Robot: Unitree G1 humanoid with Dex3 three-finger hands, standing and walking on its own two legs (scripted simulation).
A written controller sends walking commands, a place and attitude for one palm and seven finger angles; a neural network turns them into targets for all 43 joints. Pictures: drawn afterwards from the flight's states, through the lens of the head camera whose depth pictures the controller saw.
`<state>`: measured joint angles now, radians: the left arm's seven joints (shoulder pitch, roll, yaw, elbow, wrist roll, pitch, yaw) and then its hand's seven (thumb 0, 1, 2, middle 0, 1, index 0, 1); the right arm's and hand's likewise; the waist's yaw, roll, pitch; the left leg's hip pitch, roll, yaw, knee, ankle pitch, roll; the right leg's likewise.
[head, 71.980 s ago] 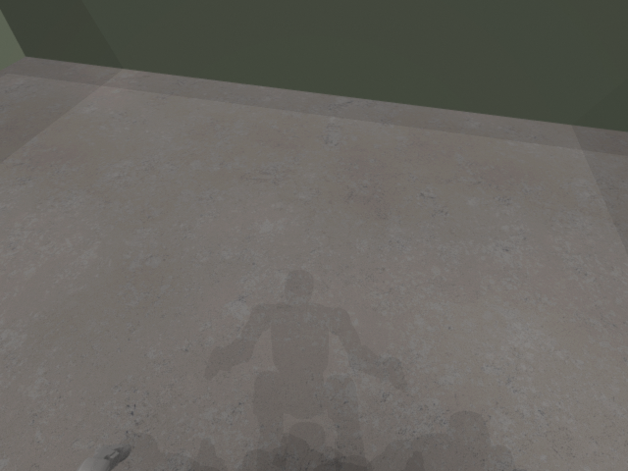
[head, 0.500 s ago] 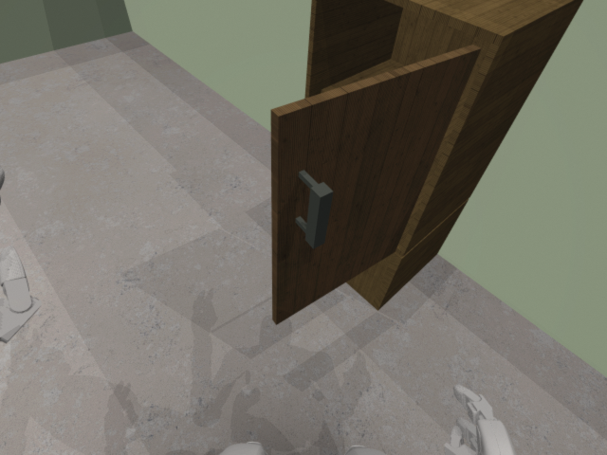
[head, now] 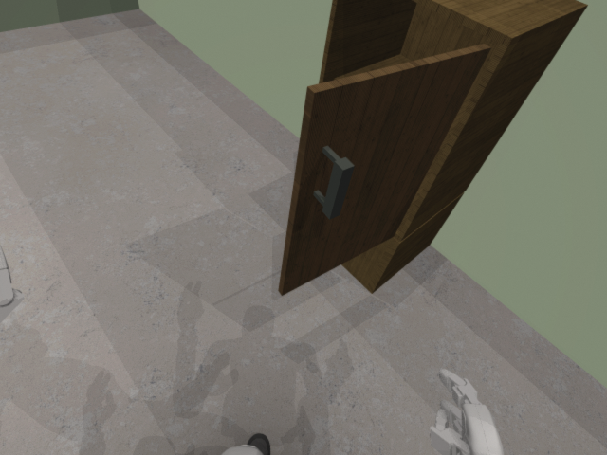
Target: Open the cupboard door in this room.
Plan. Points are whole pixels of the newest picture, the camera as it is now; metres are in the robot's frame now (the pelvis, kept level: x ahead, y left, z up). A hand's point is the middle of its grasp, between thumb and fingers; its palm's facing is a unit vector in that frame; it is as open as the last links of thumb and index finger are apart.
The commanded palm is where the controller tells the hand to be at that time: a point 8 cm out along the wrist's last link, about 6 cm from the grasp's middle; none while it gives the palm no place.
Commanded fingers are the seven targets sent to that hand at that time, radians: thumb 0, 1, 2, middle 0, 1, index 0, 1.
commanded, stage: stop stepping back and stand still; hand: left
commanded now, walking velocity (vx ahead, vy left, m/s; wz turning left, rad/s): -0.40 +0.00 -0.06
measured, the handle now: (329, 182) +0.55 +0.02 +0.02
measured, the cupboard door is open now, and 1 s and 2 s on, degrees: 82 82 82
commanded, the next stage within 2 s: let the arm hang, fingers relaxed in 1.28 s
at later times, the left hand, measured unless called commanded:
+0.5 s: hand (8, 403) +0.12 +0.24 +0.17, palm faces +0.32 -0.83 -0.45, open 7.4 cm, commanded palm +0.04 +0.28 +0.18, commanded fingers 0.00 0.90 0.90 -0.20 -0.30 -0.20 -0.30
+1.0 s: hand out of the picture +0.01 +0.24 +0.16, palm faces +0.40 -0.79 -0.47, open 7.5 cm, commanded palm -0.04 +0.29 +0.18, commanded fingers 0.00 0.90 0.90 -0.20 -0.30 -0.20 -0.30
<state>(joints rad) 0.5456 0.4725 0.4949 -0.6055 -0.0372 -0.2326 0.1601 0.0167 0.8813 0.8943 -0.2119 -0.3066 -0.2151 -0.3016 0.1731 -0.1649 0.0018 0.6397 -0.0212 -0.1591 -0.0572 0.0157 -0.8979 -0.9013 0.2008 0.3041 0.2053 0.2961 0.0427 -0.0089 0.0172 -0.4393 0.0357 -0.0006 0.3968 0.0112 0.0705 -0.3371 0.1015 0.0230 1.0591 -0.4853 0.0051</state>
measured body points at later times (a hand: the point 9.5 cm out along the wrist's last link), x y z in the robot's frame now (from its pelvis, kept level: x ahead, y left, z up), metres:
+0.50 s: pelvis -0.13 +0.00 +0.00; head -0.14 +0.03 +0.44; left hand +0.09 +0.29 +0.20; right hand -0.03 -0.26 -0.08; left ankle +0.03 +0.06 -0.73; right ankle -0.16 -0.07 -0.69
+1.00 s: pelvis -0.20 +0.00 -0.01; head -0.22 -0.01 +0.44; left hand -0.01 +0.28 +0.19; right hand -0.06 -0.25 -0.10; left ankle -0.24 +0.17 -0.74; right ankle -0.14 -0.05 -0.73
